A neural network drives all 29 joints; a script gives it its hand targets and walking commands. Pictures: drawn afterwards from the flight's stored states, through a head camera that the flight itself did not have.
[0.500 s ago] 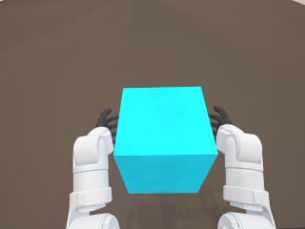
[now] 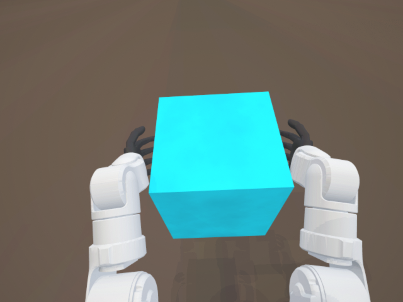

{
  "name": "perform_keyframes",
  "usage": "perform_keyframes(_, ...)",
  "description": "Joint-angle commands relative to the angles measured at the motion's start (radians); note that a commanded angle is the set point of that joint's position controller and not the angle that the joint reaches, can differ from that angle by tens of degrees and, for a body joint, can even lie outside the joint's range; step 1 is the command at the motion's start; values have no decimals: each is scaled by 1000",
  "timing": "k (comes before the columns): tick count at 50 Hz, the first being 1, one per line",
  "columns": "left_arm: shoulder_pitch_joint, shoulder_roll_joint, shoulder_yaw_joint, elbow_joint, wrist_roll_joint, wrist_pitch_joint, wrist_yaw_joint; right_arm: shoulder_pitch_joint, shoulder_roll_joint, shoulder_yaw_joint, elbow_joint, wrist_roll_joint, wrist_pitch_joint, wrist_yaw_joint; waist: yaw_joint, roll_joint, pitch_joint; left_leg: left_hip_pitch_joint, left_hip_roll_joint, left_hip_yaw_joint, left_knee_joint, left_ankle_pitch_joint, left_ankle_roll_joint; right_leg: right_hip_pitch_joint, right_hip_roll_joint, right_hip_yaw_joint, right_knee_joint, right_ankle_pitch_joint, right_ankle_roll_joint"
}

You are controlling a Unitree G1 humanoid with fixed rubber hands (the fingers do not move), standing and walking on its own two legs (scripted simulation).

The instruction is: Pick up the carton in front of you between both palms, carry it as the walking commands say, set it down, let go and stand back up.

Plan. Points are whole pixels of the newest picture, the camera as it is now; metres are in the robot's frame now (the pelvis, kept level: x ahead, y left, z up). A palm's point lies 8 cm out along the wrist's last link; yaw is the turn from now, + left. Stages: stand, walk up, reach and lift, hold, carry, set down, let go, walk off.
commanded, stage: carry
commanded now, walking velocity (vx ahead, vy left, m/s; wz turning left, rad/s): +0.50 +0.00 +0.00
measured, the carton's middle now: (216, 172) +0.37 +0.01 +0.08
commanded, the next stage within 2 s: none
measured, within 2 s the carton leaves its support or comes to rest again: neither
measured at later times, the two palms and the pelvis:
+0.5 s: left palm (149, 69) +0.67 +0.19 +0.17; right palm (259, 70) +0.64 -0.11 +0.17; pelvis +0.30 +0.08 +0.05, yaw -1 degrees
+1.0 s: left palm (156, 6) +0.99 +0.21 +0.25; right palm (242, 2) +1.00 -0.09 +0.24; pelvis +0.64 +0.05 +0.10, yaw +2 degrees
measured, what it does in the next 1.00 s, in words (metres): climbs: left foot 0.11 m higher, then right foot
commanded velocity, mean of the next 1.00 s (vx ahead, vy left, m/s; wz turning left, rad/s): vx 0.50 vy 0.00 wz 0.00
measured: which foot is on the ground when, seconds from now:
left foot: up 0.00-0.32, down 0.34-0.94, up 0.96-1.00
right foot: down 0.00-0.36, up 0.38-0.90, down 0.92-1.00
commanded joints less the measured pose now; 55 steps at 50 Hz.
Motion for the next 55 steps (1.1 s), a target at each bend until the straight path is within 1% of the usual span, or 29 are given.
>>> perform_keyframes(1,-742,-723,-597,-151,-250,-29,-42,-606,729,541,-59,133,-17,17,18,-125,-257,-390,35,11,219,57,-1,395,-291,391,-188,143,-169)
perform_keyframes(5,-682,-697,-596,-131,-248,-33,-43,-560,700,544,-54,97,-14,6,60,-99,-219,-726,54,19,583,-34,20,515,-337,441,-174,190,-217)
perform_keyframes(7,-671,-688,-593,-124,-255,-32,-46,-546,688,540,-49,84,-12,2,66,-75,-178,-869,77,-5,652,-88,35,556,-345,424,-178,164,-197)
perform_keyframes(10,-680,-689,-596,-131,-275,-34,-58,-565,692,547,-59,82,-14,1,40,-99,-90,-794,106,41,442,-77,33,423,-274,309,-274,121,-130)
perform_keyframes(12,-674,-697,-591,-132,-285,-40,-62,-592,703,567,-77,91,-19,3,20,-135,-83,-466,105,107,118,-35,37,244,-235,191,-420,266,-127)
perform_keyframes(13,-683,-698,-594,-140,-287,-42,-63,-599,712,582,-87,102,-22,4,-4,-181,-112,-254,66,171,-25,40,58,170,-209,85,-407,596,-117)
perform_keyframes(15,-671,-698,-587,-147,-274,-45,-61,-595,727,608,-91,130,-33,8,-95,-283,-269,90,-61,247,-177,132,92,195,-212,-5,-150,1398,-80)
perform_keyframes(16,-649,-694,-580,-155,-253,-49,-59,-593,736,626,-108,148,-40,13,-169,-311,-381,260,-117,243,-291,136,79,259,-223,-10,82,1550,-50)
perform_keyframes(17,-642,-677,-563,-172,-231,-55,-53,-600,748,648,-143,167,-48,21,-246,-211,-467,479,-150,173,-520,159,65,216,-185,-5,411,1379,-6)
perform_keyframes(18,-588,-688,-550,-181,-192,-64,-44,-621,758,666,-175,197,-53,28,-185,54,-566,728,122,-356,-722,68,175,-97,-59,93,751,447,45)
perform_keyframes(19,-545,-633,-517,-194,-157,-61,-37,-581,772,695,-155,231,-61,35,-165,338,-705,822,309,-870,-869,465,291,-237,138,225,1137,-8,67)
perform_keyframes(20,-561,-643,-521,-203,-149,-62,-25,-604,782,709,-206,275,-67,44,-141,203,-713,837,291,-767,-780,540,283,-292,84,319,1255,20,20)
perform_keyframes(22,-573,-644,-498,-241,-125,-68,-16,-692,818,759,-289,343,-79,62,-113,63,-559,683,264,-601,-737,404,227,-414,-5,236,1227,-4,-4)
perform_keyframes(24,-589,-641,-513,-261,-111,-68,-13,-714,828,774,-320,363,-81,77,-102,61,-451,589,241,-495,-763,271,201,-502,-48,202,1199,2,-24)
perform_keyframes(27,-576,-626,-562,-277,-127,-58,-20,-668,783,765,-311,351,-64,83,-89,1,-371,577,246,-389,-847,339,211,-541,-88,158,957,-127,-4)
perform_keyframes(29,-566,-613,-579,-268,-144,-39,-24,-629,745,733,-290,322,-42,79,-91,3,-354,609,232,-300,-861,502,208,-565,-104,114,820,-4,-9)
perform_keyframes(34,-562,-589,-575,-182,-149,37,-26,-537,644,618,-150,219,36,62,-96,74,-283,690,167,-110,-911,692,174,-573,-90,26,440,241,11)
perform_keyframes(40,-677,-623,-526,-56,-169,89,-22,-583,614,496,4,143,85,55,-118,128,-151,735,146,-46,-980,797,131,-461,-49,-71,99,317,5)
perform_keyframes(42,-704,-642,-506,-14,-167,94,-19,-608,635,479,38,134,86,52,-102,144,-143,743,152,-15,-947,1004,90,-332,-13,-99,-1,330,-6)
perform_keyframes(44,-710,-663,-485,29,-160,92,-17,-635,667,471,57,130,85,53,-46,180,-213,745,147,32,-788,1181,33,-106,36,-134,-78,306,-10)
perform_keyframes(45,-704,-679,-475,48,-157,87,-18,-646,687,470,66,127,83,54,-4,140,-286,661,132,68,-615,1078,-1,104,20,-125,-111,302,-13)
perform_keyframes(46,-693,-695,-465,58,-153,82,-22,-669,703,472,69,127,80,55,25,47,-386,478,110,67,-390,763,-18,350,-126,67,-89,214,-35)
perform_keyframes(47,-732,-687,-455,71,-143,75,-21,-677,739,484,76,131,78,57,-10,-189,-478,126,-30,23,-77,290,-47,612,-436,570,-93,255,-212)
perform_keyframes(48,-699,-743,-461,87,-156,65,-26,-693,748,487,67,123,73,58,17,-254,-437,-47,-97,-42,70,-20,-38,598,-425,700,-207,293,-241)
perform_keyframes(49,-711,-781,-472,54,-167,53,-38,-697,806,509,72,128,62,61,1,-205,-414,-98,-26,-92,110,4,-12,561,-403,587,-202,317,-208)
perform_keyframes(50,-737,-843,-510,23,-190,37,-54,-698,850,521,56,132,45,68,-3,-80,-393,-89,5,-92,56,70,-8,492,-370,484,-205,350,-169)
perform_keyframes(51,-771,-895,-538,-11,-210,20,-71,-697,900,535,46,134,27,76,-17,-38,-357,-67,40,-89,-20,112,-7,413,-344,392,-220,359,-131)
perform_keyframes(52,-776,-936,-564,-28,-224,3,-86,-678,940,554,41,128,9,82,-28,-49,-353,-31,61,-83,-100,142,-15,369,-322,333,-249,311,-97)
perform_keyframes(55,-660,-984,-617,-54,-218,-40,-117,-550,1004,629,14,112,-43,95,-27,-123,-369,-21,62,-23,-248,183,-53,381,-297,229,-299,369,-94)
